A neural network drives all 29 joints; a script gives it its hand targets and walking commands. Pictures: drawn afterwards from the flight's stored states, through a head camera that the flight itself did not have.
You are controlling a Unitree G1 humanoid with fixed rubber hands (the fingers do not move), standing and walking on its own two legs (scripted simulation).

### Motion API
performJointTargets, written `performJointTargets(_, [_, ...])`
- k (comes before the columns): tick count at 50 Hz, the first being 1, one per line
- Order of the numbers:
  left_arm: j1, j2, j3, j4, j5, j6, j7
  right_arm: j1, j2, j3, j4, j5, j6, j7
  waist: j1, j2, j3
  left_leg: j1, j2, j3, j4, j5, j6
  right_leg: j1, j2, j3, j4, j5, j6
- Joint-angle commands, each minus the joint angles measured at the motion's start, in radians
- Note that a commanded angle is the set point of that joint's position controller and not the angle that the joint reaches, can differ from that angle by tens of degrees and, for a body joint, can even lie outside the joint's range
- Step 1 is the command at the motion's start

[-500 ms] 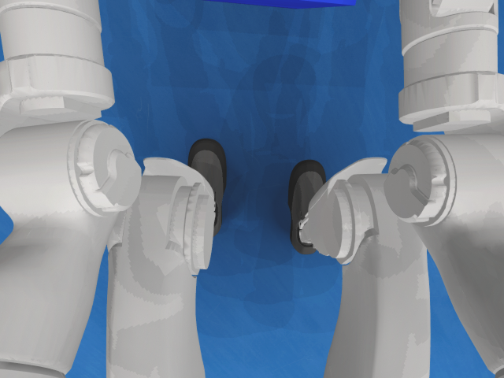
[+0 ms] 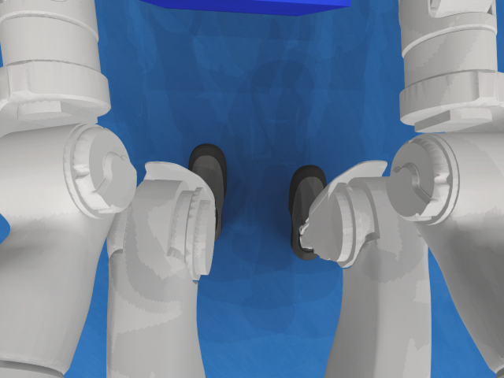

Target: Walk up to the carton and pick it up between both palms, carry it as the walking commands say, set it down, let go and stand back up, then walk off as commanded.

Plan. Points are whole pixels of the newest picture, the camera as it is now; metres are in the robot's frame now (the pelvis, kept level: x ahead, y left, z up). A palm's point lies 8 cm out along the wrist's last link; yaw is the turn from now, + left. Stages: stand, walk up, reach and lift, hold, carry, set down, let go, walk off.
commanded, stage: set down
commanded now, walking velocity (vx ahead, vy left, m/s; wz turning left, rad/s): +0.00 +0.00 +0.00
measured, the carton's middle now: out of the picture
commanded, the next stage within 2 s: none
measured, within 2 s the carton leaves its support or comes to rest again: neither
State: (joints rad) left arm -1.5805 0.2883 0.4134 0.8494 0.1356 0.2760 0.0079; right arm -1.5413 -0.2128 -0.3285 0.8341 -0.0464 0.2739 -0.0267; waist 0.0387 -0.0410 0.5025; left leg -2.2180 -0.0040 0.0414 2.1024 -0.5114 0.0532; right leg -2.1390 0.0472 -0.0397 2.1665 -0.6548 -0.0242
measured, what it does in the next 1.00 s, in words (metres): stands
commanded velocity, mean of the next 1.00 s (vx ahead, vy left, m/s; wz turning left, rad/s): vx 0.00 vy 0.00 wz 0.00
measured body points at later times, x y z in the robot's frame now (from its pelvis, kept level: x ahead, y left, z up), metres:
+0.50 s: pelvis +0.01 +0.00 -0.01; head +0.40 +0.02 +0.19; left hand +0.58 +0.21 -0.19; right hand +0.59 -0.10 -0.20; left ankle +0.13 +0.10 -0.36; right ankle +0.09 -0.11 -0.36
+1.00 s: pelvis +0.01 +0.00 -0.01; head +0.40 +0.02 +0.19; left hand +0.59 +0.21 -0.19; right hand +0.59 -0.10 -0.20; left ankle +0.13 +0.10 -0.36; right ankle +0.09 -0.11 -0.36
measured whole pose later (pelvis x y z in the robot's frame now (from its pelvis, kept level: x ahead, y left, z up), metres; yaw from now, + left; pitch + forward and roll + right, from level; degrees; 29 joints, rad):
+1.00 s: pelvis +0.01 +0.00 -0.01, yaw +0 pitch +36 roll -1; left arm -1.56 0.31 0.45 0.89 0.14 0.22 -0.04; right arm -1.54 -0.20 -0.34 0.86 -0.05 0.21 -0.01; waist 0.04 -0.03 0.51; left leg -2.22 -0.01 0.04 2.15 -0.55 0.05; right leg -2.14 0.05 -0.04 2.21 -0.69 -0.02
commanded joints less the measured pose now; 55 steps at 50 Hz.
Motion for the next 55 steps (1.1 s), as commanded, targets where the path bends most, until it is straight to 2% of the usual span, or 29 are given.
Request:
performJointTargets(1, [-0.215, -0.951, -0.341, 0.216, -0.121, 0.026, -0.295, -0.455, 0.771, 0.323, 0.002, 0.076, -0.048, 0.225, -0.018, 0.082, -1.061, 0.650, -0.094, -0.070, -0.030, 0.295, -0.016, 0.231, 0.082, 0.009, -0.146, 0.218, -0.006])
performJointTargets(2, [-0.253, -0.943, -0.369, 0.181, -0.146, 0.017, -0.300, -0.463, 0.791, 0.329, -0.001, 0.074, -0.041, 0.224, -0.047, 0.034, -1.085, 0.669, -0.092, -0.076, -0.022, 0.328, -0.010, 0.236, 0.077, -0.004, -0.133, 0.241, 0.003])
performJointTargets(3, [-0.239, -0.942, -0.358, 0.209, -0.137, 0.024, -0.302, -0.397, 0.764, 0.299, 0.056, 0.059, -0.038, 0.222, -0.055, 0.074, -1.022, 0.605, -0.089, -0.065, -0.016, 0.275, -0.020, 0.224, 0.077, 0.013, -0.145, 0.227, -0.013])
performJointTargets(4, [-0.201, -0.910, -0.339, 0.220, -0.115, 0.020, -0.299, -0.407, 0.826, 0.315, 0.073, 0.055, -0.030, 0.225, -0.003, 0.043, -0.966, 0.584, -0.092, -0.068, -0.049, 0.267, -0.010, 0.250, 0.079, 0.018, -0.147, 0.226, 0.000])
performJointTargets(5, [-0.224, -0.910, -0.350, 0.209, -0.134, 0.026, -0.304, -0.377, 0.787, 0.300, 0.105, 0.061, -0.024, 0.229, -0.041, 0.065, -0.957, 0.600, -0.084, -0.074, -0.035, 0.264, -0.018, 0.211, 0.071, 0.010, -0.138, 0.219, -0.003])
performJointTargets(8, [-0.222, -0.941, -0.379, 0.182, -0.160, 0.012, -0.306, -0.451, 0.745, 0.339, -0.016, 0.077, -0.063, 0.210, -0.058, 0.079, -1.061, 0.607, -0.088, -0.071, -0.002, 0.331, -0.024, 0.289, 0.075, 0.022, -0.125, 0.287, -0.009])
performJointTargets(10, [-0.208, -0.919, -0.352, 0.192, -0.144, 0.004, -0.306, -0.392, 0.811, 0.349, 0.046, 0.075, -0.045, 0.215, -0.019, 0.040, -1.010, 0.563, -0.088, -0.063, -0.006, 0.303, -0.021, 0.322, 0.074, 0.031, -0.127, 0.292, -0.005])
performJointTargets(11, [-0.209, -0.935, -0.368, 0.202, -0.140, 0.013, -0.309, -0.379, 0.807, 0.320, 0.051, 0.069, -0.048, 0.221, -0.048, 0.045, -0.976, 0.550, -0.091, -0.066, -0.017, 0.307, -0.017, 0.277, 0.078, 0.018, -0.130, 0.289, -0.004])
performJointTargets(12, [-0.199, -0.903, -0.359, 0.207, -0.129, 0.016, -0.308, -0.346, 0.796, 0.311, 0.085, 0.071, -0.043, 0.222, -0.030, 0.104, -0.953, 0.581, -0.081, -0.064, -0.006, 0.294, -0.020, 0.250, 0.074, 0.031, -0.118, 0.258, -0.011])
performJointTargets(15, [-0.172, -0.947, -0.329, 0.241, -0.113, 0.014, -0.311, -0.378, 0.792, 0.314, 0.061, 0.054, -0.046, 0.214, -0.030, 0.034, -0.947, 0.560, -0.099, -0.058, -0.021, 0.287, -0.016, 0.278, 0.086, 0.010, -0.128, 0.246, 0.002])
performJointTargets(16, [-0.166, -0.926, -0.325, 0.252, -0.101, 0.019, -0.311, -0.340, 0.800, 0.286, 0.100, 0.048, -0.042, 0.218, -0.049, 0.065, -0.911, 0.544, -0.090, -0.062, -0.019, 0.268, -0.021, 0.279, 0.080, 0.017, -0.125, 0.249, -0.012])
performJointTargets(17, [-0.191, -0.913, -0.352, 0.198, -0.112, 0.003, -0.307, -0.329, 0.805, 0.309, 0.099, 0.072, -0.048, 0.218, -0.017, 0.093, -0.944, 0.575, -0.091, -0.062, -0.011, 0.301, -0.024, 0.263, 0.074, 0.021, -0.107, 0.261, -0.006])
performJointTargets(20, [-0.164, -0.909, -0.313, 0.275, -0.113, 0.015, -0.312, -0.351, 0.753, 0.302, 0.069, 0.030, -0.042, 0.211, -0.056, 0.036, -0.921, 0.536, -0.089, -0.065, -0.012, 0.234, -0.023, 0.291, 0.072, 0.023, -0.128, 0.216, -0.010])
performJointTargets(22, [-0.164, -0.914, -0.321, 0.248, -0.112, 0.005, -0.311, -0.343, 0.754, 0.311, 0.066, 0.038, -0.048, 0.211, -0.021, 0.049, -0.907, 0.514, -0.086, -0.062, -0.015, 0.263, -0.024, 0.270, 0.081, 0.030, -0.120, 0.242, -0.008])
performJointTargets(27, [-0.170, -0.907, -0.300, 0.269, -0.095, 0.009, -0.310, -0.322, 0.762, 0.270, 0.094, 0.013, -0.044, 0.218, -0.062, 0.052, -0.858, 0.583, -0.088, -0.085, -0.022, 0.270, -0.020, 0.213, 0.081, 0.011, -0.118, 0.205, -0.006])
performJointTargets(28, [-0.099, -0.900, -0.283, 0.292, -0.068, 0.014, -0.315, -0.289, 0.769, 0.278, 0.124, 0.019, -0.042, 0.220, -0.039, 0.072, -0.836, 0.553, -0.088, -0.072, -0.004, 0.255, -0.016, 0.201, 0.080, 0.027, -0.127, 0.192, -0.009])
performJointTargets(29, [-0.133, -0.915, -0.302, 0.247, -0.098, 0.007, -0.322, -0.276, 0.789, 0.281, 0.111, 0.006, -0.035, 0.216, -0.062, 0.005, -0.854, 0.507, -0.089, -0.077, 0.000, 0.284, -0.012, 0.266, 0.076, 0.034, -0.123, 0.254, -0.008])
performJointTargets(30, [-0.155, -0.872, -0.307, 0.233, -0.093, 0.003, -0.313, -0.306, 0.789, 0.302, 0.094, 0.035, -0.044, 0.216, -0.017, 0.048, -0.872, 0.529, -0.089, -0.060, 0.004, 0.277, -0.013, 0.253, 0.078, 0.038, -0.113, 0.234, -0.008])
performJointTargets(31, [-0.147, -0.891, -0.314, 0.239, -0.112, -0.001, -0.314, -0.267, 0.763, 0.280, 0.112, 0.012, -0.046, 0.207, -0.072, 0.039, -0.879, 0.541, -0.085, -0.075, -0.001, 0.277, -0.021, 0.271, 0.081, 0.028, -0.114, 0.241, -0.010])
performJointTargets(33, [-0.123, -0.907, -0.307, 0.264, -0.074, -0.002, -0.313, -0.278, 0.767, 0.271, 0.110, 0.019, -0.055, 0.219, -0.019, 0.110, -0.850, 0.534, -0.088, -0.067, -0.005, 0.289, -0.032, 0.240, 0.081, 0.044, -0.102, 0.261, -0.010])
performJointTargets(34, [-0.140, -0.875, -0.294, 0.235, -0.072, -0.004, -0.310, -0.271, 0.787, 0.280, 0.113, 0.024, -0.042, 0.221, -0.009, 0.056, -0.867, 0.535, -0.083, -0.062, 0.002, 0.279, -0.022, 0.251, 0.078, 0.044, -0.115, 0.249, -0.002])
performJointTargets(35, [-0.113, -0.871, -0.294, 0.265, -0.085, 0.001, -0.310, -0.269, 0.783, 0.287, 0.119, 0.017, -0.041, 0.212, -0.041, 0.014, -0.844, 0.508, -0.090, -0.073, -0.007, 0.268, -0.017, 0.278, 0.072, 0.030, -0.109, 0.253, 0.004])
performJointTargets(38, [-0.139, -0.894, -0.297, 0.267, -0.095, 0.002, -0.310, -0.291, 0.747, 0.269, 0.090, 0.020, -0.051, 0.212, -0.058, 0.075, -0.865, 0.551, -0.081, -0.066, -0.012, 0.257, -0.027, 0.271, 0.082, 0.029, -0.118, 0.236, -0.003])
performJointTargets(44, [-0.111, -0.814, -0.281, 0.255, -0.052, -0.010, -0.293, -0.291, 0.713, 0.268, 0.097, 0.014, -0.058, 0.201, -0.014, 0.040, -0.855, 0.519, -0.080, -0.068, 0.003, 0.284, -0.024, 0.271, 0.072, 0.036, -0.100, 0.255, 0.009])
performJointTargets(46, [-0.171, -0.794, -0.284, 0.234, -0.094, -0.016, -0.296, -0.272, 0.628, 0.226, 0.128, -0.008, -0.057, 0.188, -0.072, 0.083, -0.879, 0.571, -0.076, -0.071, 0.011, 0.268, -0.033, 0.250, 0.078, 0.031, -0.108, 0.223, -0.005])
performJointTargets(49, [-0.155, -0.691, -0.265, 0.262, -0.066, -0.023, -0.264, -0.250, 0.575, 0.198, 0.135, -0.010, -0.060, 0.176, -0.058, 0.099, -0.884, 0.654, -0.073, -0.076, 0.000, 0.269, -0.041, 0.220, 0.065, 0.008, -0.096, 0.209, 0.005])
performJointTargets(50, [-0.111, -0.667, -0.244, 0.266, -0.064, -0.025, -0.257, -0.254, 0.539, 0.205, 0.151, -0.027, -0.061, 0.163, -0.057, 0.014, -0.850, 0.573, -0.073, -0.082, -0.003, 0.249, -0.036, 0.247, 0.070, 0.006, -0.099, 0.200, 0.008])
performJointTargets(54, [-0.126, -0.489, -0.216, 0.217, -0.064, -0.062, -0.193, -0.238, 0.345, 0.147, 0.123, -0.032, -0.098, 0.098, -0.058, 0.051, -0.929, 0.623, -0.071, -0.062, -0.005, 0.287, -0.056, 0.309, 0.071, -0.001, -0.104, 0.251, 0.025])
performJointTargets(55, [-0.100, -0.411, -0.191, 0.251, -0.061, -0.072, -0.166, -0.192, 0.294, 0.125, 0.175, -0.038, -0.099, 0.087, -0.019, 0.080, -0.883, 0.659, -0.071, -0.065, -0.015, 0.275, -0.055, 0.255, 0.062, 0.015, -0.109, 0.211, 0.025])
